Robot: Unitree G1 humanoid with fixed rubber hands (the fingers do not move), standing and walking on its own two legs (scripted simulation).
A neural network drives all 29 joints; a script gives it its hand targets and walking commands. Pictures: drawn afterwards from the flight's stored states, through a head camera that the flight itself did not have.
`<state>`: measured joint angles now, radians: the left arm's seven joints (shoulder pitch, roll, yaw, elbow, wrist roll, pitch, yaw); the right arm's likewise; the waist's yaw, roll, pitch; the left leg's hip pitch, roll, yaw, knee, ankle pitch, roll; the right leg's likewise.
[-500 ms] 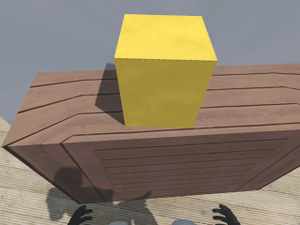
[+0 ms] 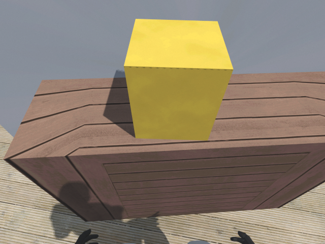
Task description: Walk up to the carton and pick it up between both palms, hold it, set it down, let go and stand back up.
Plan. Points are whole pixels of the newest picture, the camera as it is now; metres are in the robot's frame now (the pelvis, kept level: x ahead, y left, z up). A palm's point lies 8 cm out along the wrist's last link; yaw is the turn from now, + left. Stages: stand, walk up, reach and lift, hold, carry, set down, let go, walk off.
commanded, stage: stand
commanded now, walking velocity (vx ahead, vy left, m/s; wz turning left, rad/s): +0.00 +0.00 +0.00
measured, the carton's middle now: (173, 83) +0.48 -0.03 +0.12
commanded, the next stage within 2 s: walk up in 1.38 s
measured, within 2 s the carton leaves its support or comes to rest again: neither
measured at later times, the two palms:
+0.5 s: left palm out of the picture +0.05 +0.22 -0.13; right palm out of the picture +0.04 -0.22 -0.13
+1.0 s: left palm out of the picture +0.01 +0.21 -0.14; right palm out of the picture +0.00 -0.20 -0.14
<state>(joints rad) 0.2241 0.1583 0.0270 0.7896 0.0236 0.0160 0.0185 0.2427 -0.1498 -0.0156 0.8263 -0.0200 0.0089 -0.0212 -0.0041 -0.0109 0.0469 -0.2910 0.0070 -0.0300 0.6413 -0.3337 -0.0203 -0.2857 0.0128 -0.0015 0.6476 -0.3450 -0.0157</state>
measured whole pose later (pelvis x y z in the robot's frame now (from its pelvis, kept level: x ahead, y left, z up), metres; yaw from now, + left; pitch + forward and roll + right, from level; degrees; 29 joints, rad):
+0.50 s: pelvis +0.01 +0.00 +0.01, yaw +0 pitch -2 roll +0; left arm 0.25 0.15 0.04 0.98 0.01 0.00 0.04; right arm 0.25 -0.14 -0.04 1.01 -0.02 0.01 -0.04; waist 0.00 -0.01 0.06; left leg -0.20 0.01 -0.03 0.54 -0.30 -0.02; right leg -0.20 0.02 0.01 0.55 -0.31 -0.02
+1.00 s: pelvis +0.01 +0.00 +0.01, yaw +0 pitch -3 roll +0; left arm 0.27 0.11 0.03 1.12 0.01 -0.01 0.05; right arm 0.26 -0.10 -0.03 1.15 -0.01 0.01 -0.05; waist 0.00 0.00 0.07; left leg -0.15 0.01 -0.03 0.48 -0.28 -0.02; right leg -0.14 0.02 0.01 0.48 -0.28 -0.02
